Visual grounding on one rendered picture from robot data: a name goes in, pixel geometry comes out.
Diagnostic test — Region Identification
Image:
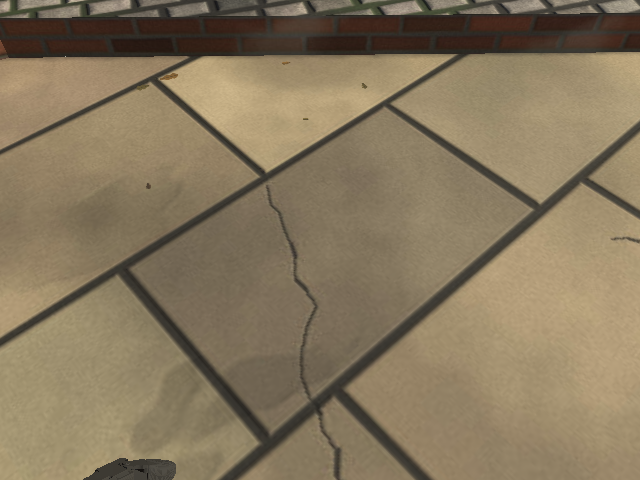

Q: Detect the robot left hand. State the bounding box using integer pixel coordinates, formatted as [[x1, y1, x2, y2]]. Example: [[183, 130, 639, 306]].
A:
[[83, 458, 176, 480]]

